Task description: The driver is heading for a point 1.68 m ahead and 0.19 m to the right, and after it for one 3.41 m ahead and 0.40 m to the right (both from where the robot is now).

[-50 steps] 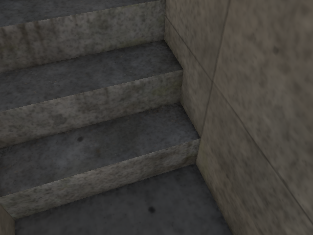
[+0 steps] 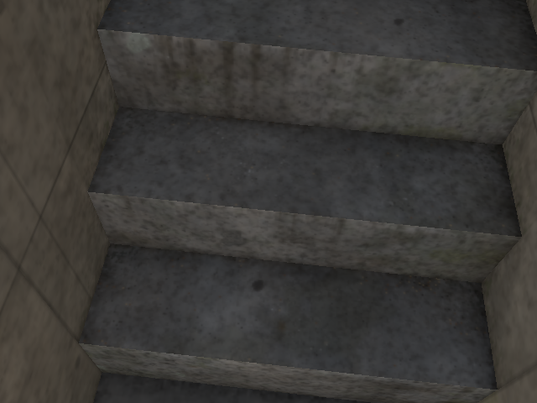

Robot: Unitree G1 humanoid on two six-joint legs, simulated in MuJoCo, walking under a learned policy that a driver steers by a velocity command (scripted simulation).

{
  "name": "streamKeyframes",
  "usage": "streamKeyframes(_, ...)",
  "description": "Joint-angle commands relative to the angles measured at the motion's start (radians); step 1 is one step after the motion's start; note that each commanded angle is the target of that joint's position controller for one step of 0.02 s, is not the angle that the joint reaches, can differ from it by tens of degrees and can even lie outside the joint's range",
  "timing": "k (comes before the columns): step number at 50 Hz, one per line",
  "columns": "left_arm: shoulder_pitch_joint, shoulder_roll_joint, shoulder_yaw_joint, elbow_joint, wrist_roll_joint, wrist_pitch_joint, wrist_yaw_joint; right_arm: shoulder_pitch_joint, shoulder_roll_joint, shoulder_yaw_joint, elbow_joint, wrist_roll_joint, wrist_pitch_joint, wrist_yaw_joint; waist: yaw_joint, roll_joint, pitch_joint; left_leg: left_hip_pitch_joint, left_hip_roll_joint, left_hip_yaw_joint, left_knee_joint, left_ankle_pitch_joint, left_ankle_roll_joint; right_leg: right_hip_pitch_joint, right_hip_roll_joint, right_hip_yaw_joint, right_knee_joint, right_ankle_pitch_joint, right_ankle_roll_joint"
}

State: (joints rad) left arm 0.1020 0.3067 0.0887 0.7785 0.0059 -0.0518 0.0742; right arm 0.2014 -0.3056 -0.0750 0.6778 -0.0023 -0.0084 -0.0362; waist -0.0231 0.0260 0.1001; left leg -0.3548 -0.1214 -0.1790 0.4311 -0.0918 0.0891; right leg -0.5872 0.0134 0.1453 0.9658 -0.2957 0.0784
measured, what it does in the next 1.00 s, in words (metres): steps on the spot: right foot, then left foot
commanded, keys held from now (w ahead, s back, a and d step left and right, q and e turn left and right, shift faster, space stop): q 0.12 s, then no key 0.86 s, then w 0.02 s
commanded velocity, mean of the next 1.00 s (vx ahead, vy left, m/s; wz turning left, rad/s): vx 0.01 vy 0.00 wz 0.21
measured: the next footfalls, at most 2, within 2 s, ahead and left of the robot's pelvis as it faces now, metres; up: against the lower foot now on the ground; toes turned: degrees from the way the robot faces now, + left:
right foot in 0.22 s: +0.08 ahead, -0.14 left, +0.00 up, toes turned +12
left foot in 0.56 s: +0.01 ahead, +0.12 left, +0.00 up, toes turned +11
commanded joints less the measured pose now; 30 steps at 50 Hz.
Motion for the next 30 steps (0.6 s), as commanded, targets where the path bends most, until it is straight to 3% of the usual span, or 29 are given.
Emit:
streamKeyframes(1,-0.011,0.06,0.013,-0.086,-0.001,-0.012,-0.024,-0.004,-0.189,-0.051,-0.113,0.003,0.016,-0.02,0.02,0.121,-0.156,0.159,0.22,-0.288,-0.109,0.0,0.107,0.004,0.022,-0.011,-0.081,0.019,0.004)
streamKeyframes(3,-0.033,0.067,0.012,-0.093,-0.003,-0.007,-0.039,-0.009,-0.206,-0.056,-0.138,-0.004,0.028,-0.024,0.024,0.11,-0.152,0.122,0.21,-0.293,-0.11,0.05,0.115,0.079,0.039,-0.016,-0.12,0.011,0.009)
streamKeyframes(5,-0.048,0.075,0.013,-0.1,0.003,-0.002,-0.045,-0.003,-0.186,-0.052,-0.155,0.01,0.028,-0.022,0.023,0.116,-0.155,0.133,0.207,-0.304,-0.104,0.142,0.12,0.138,0.047,-0.009,-0.19,-0.007,0.019)
streamKeyframes(7,-0.03,0.085,0.015,-0.094,-0.002,0.0,-0.051,-0.012,-0.193,-0.055,-0.173,0.016,0.023,-0.014,0.031,0.119,-0.183,0.175,0.221,-0.323,-0.091,0.231,0.116,0.202,0.043,-0.008,-0.274,-0.021,0.014)
streamKeyframes(9,0.032,0.086,0.02,-0.071,0.004,-0.012,-0.05,-0.015,-0.162,-0.046,-0.181,0.001,0.03,-0.012,0.04,0.095,-0.253,0.235,0.223,-0.31,-0.041,0.352,0.104,0.307,0.024,-0.025,-0.429,0.008,-0.024)
streamKeyframes(10,0.067,0.083,0.022,-0.058,0.007,-0.015,-0.051,-0.027,-0.147,-0.038,-0.183,0.014,0.033,-0.011,0.064,0.08,-0.261,0.205,0.198,-0.283,-0.02,0.325,0.073,0.413,0.016,-0.06,-0.575,0.122,-0.049)
streamKeyframes(11,0.085,0.107,0.03,-0.05,0.015,-0.011,-0.052,0.007,-0.106,-0.024,-0.18,0.021,0.033,-0.012,0.049,0.015,-0.294,0.108,0.149,-0.239,0.035,0.129,0.02,0.581,-0.06,-0.033,-0.608,0.242,-0.085)
streamKeyframes(12,0.08,0.153,0.035,-0.06,0.036,-0.003,-0.051,0.061,-0.046,-0.005,-0.187,0.003,0.029,-0.01,0.009,-0.213,-0.317,-0.093,0.049,-0.121,0.225,-0.384,-0.047,0.763,-0.266,0.149,-0.544,0.653,-0.183)
streamKeyframes(13,0.086,0.164,0.047,-0.066,0.055,0.002,-0.049,0.029,-0.147,-0.028,-0.206,-0.01,0.023,-0.024,0.06,-0.303,-0.271,-0.214,-0.05,-0.019,0.47,-0.604,-0.112,0.643,-0.414,0.33,-0.616,0.66,-0.376)
streamKeyframes(14,0.048,0.146,0.044,-0.091,0.051,-0.007,-0.044,0.02,-0.207,-0.046,-0.185,-0.024,0.017,-0.028,0.048,-0.2,-0.215,-0.213,-0.003,-0.027,0.645,-0.544,-0.146,0.535,-0.411,0.319,-0.626,0.642,-0.396)
streamKeyframes(15,-0.009,0.097,0.026,-0.101,0.031,-0.005,-0.04,0.013,-0.199,-0.046,-0.172,-0.022,0.022,-0.023,0.023,-0.168,-0.198,-0.206,0.018,-0.011,0.732,-0.472,-0.158,0.502,-0.343,0.218,-0.614,0.634,-0.346)
streamKeyframes(17,-0.009,0.062,0.007,-0.1,0.012,0.008,-0.034,0.011,-0.127,-0.023,-0.154,-0.026,0.036,-0.023,0.026,-0.134,-0.171,-0.197,0.033,0.011,0.819,-0.411,-0.188,0.477,-0.26,0.118,-0.601,0.611,-0.291)
streamKeyframes(18,0.003,0.044,-0.003,-0.095,0.014,0.013,-0.03,0.007,-0.088,-0.01,-0.151,-0.025,0.036,-0.017,0.026,-0.118,-0.166,-0.156,0.039,0.028,0.819,-0.382,-0.198,0.442,-0.229,0.08,-0.606,0.606,-0.288)
streamKeyframes(20,0.004,0.023,-0.017,-0.089,0.022,0.012,-0.024,-0.037,-0.046,0.008,-0.156,-0.009,0.03,-0.017,0.029,-0.131,-0.131,-0.119,0.077,0.057,0.656,-0.31,-0.216,0.408,-0.172,0.028,-0.619,0.558,-0.28)
streamKeyframes(23,0.018,0.025,-0.022,-0.084,0.018,0.014,-0.023,-0.076,0.012,0.043,-0.154,-0.006,0.03,-0.019,0.041,-0.202,-0.137,0.025,0.128,0.134,0.336,-0.313,-0.23,0.393,-0.147,0.026,-0.637,0.453,-0.275)
streamKeyframes(25,0.039,0.064,-0.011,-0.087,0.01,0.016,-0.029,-0.078,-0.013,0.04,-0.139,-0.002,0.036,-0.026,0.048,-0.21,-0.132,0.082,0.127,0.159,0.189,-0.294,-0.216,0.397,-0.164,0.06,-0.638,0.375,-0.291)
streamKeyframes(26,0.039,0.064,-0.013,-0.089,0.001,0.014,-0.032,-0.053,-0.021,0.039,-0.119,-0.006,0.036,-0.028,0.033,-0.198,-0.128,0.128,0.127,0.166,0.077,-0.232,-0.199,0.388,-0.162,0.067,-0.63,0.344,-0.282)
streamKeyframes(28,0.092,0.049,-0.02,-0.071,-0.006,-0.004,-0.046,-0.044,-0.061,0.036,-0.108,-0.03,0.038,-0.03,0.025,-0.155,-0.135,0.228,0.164,0.111,-0.045,-0.095,-0.157,0.366,-0.15,0.085,-0.625,0.35,-0.214)
streamKeyframes(29,0.103,0.058,-0.019,-0.062,-0.006,-0.022,-0.053,-0.036,-0.115,0.025,-0.132,-0.019,0.032,-0.033,0.039,-0.097,-0.163,0.28,0.218,0.051,-0.007,0.071,-0.131,0.35,-0.112,0.067,-0.599,0.323,-0.162)
streamKeyframes(30,0.136,0.049,-0.02,-0.067,-0.002,-0.035,-0.058,-0.023,-0.149,0.014,-0.112,-0.017,0.03,-0.02,0.066,0.028,-0.218,0.27,0.221,0.047,0.057,0.077,-0.084,0.36,-0.066,0.012,-0.621,0.25,-0.133)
